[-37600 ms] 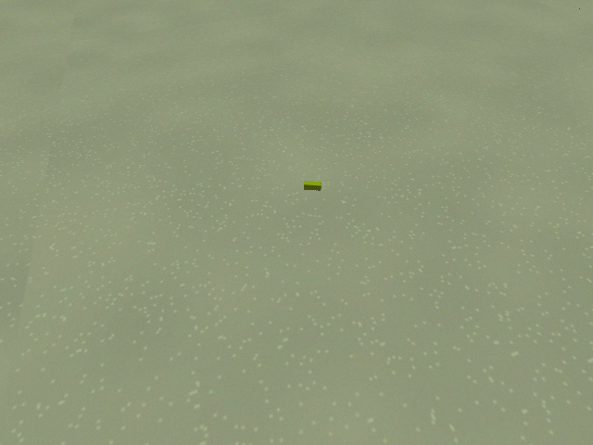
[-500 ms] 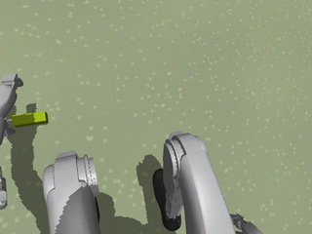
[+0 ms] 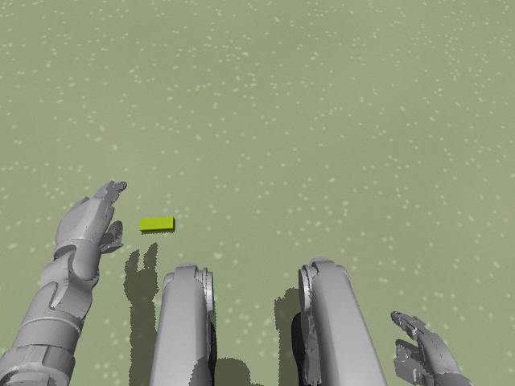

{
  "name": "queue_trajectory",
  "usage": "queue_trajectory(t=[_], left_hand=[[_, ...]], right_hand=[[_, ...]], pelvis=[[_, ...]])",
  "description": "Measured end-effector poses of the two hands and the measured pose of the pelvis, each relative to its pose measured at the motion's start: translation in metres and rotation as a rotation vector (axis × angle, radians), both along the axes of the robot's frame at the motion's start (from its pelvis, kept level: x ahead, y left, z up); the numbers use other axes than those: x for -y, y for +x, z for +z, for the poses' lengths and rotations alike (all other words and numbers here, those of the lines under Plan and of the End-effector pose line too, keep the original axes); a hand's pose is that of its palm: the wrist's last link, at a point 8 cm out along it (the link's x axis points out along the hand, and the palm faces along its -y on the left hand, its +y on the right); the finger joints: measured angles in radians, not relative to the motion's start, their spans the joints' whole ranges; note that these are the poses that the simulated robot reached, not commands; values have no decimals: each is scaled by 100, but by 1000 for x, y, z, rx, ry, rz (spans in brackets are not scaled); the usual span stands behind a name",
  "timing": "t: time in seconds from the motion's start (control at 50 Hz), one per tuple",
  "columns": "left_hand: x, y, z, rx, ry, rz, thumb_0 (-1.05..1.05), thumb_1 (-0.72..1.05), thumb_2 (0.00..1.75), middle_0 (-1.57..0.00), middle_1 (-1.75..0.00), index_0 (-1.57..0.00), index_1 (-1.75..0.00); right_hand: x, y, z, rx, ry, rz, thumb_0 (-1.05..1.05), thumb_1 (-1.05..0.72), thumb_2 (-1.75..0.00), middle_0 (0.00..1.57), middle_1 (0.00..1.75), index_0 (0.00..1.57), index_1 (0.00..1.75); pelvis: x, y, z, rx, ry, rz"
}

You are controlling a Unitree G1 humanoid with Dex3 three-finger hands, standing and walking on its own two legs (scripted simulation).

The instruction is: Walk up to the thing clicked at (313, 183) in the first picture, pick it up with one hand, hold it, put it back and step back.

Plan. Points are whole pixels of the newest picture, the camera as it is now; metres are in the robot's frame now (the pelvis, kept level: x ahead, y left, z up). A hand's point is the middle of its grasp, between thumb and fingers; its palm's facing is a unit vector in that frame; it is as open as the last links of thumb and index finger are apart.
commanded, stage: home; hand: left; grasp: from above
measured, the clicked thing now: (157, 224) +0.46 +0.27 -0.44
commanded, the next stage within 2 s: none
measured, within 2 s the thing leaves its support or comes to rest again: neither
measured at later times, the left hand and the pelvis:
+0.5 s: hand (59, 304) +0.25 +0.21 +0.10, palm faces +0.04 -0.94 -0.33, open 7.4 cm; pelvis +0.03 +0.00 +0.18, yaw +4 degrees
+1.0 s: hand out of the picture +0.22 +0.19 +0.22, palm faces +0.15 -0.97 -0.19, open 7.4 cm; pelvis +0.08 +0.00 +0.26, yaw +5 degrees
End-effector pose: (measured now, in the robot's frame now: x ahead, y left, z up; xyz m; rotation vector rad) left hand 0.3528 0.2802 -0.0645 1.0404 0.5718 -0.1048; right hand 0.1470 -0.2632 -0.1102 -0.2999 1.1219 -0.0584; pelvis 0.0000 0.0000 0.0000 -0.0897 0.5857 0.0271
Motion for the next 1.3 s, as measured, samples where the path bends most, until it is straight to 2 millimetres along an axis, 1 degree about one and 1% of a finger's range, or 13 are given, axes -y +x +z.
queue_trajectory(t=[0.08,0.16,0.22,0.28,0.38,0.48,0.64,0.76,0.82,0.88,1.04,1.14,1.3], left_hand=[[0,-31,30,12,-102,79,1,79,89,-22,-32,-22,-33],[1,-58,61,9,-200,177,1,85,90,-21,-31,-22,-32],[4,-77,84,-3,-280,251,1,87,90,-21,-31,-21,-31],[9,-93,107,-25,-360,323,1,88,90,-21,-30,-21,-31],[18,-112,147,-46,-477,433,1,89,90,-21,-30,-21,-31],[25,-123,189,-60,-561,532,2,90,90,-21,-30,-21,-31],[35,-132,254,-67,-675,633,2,90,90,-20,-30,-21,-31],[41,-139,295,-48,-712,638,1,90,90,-20,-30,-20,-31],[42,-143,306,-43,-716,634,1,91,90,-20,-30,-20,-31],[43,-148,310,-44,-720,635,1,91,90,-20,-30,-20,-31],[44,-155,306,-61,-727,650,2,91,90,-20,-30,-20,-30],[46,-157,306,-58,-729,649,2,91,90,-20,-30,-20,-30],[47,-157,306,-60,-723,646,2,91,90,-20,-30,-20,-30]], right_hand=[[-3,32,36,110,-23,26,0,-91,-90,20,30,20,30],[-13,59,73,219,-23,42,0,-91,-90,20,30,19,30],[-23,72,102,289,-11,46,0,-91,-90,20,30,20,30],[-34,80,129,342,5,45,0,-91,-90,20,30,20,30],[-46,82,171,389,25,31,1,-91,-90,20,30,20,30],[-49,73,208,393,24,-5,1,-90,-90,20,30,20,30],[-41,61,263,412,-22,-69,1,-90,-90,20,30,20,30],[-34,69,296,482,-48,-92,1,-90,-90,20,30,20,30],[-32,79,307,525,-51,-89,1,-90,-90,20,30,20,30],[-32,89,315,566,-49,-74,1,-90,-90,20,30,20,30],[-35,108,326,627,-37,-21,1,-90,-90,20,30,20,30],[-37,109,325,622,-31,-3,1,-90,-90,20,30,20,30],[-37,99,318,585,-29,-10,1,-90,-90,20,30,20,30]], pelvis=[[0,-2,25,33,5,11],[0,-1,51,67,9,21],[0,1,73,95,14,27],[0,5,95,124,19,33],[0,15,133,172,25,42],[0,30,171,223,32,49],[0,55,224,309,42,58],[-1,70,249,362,50,61],[-1,75,256,382,55,62],[0,77,259,398,59,65],[3,76,261,418,68,72],[5,74,261,423,70,75],[6,73,261,423,70,73]])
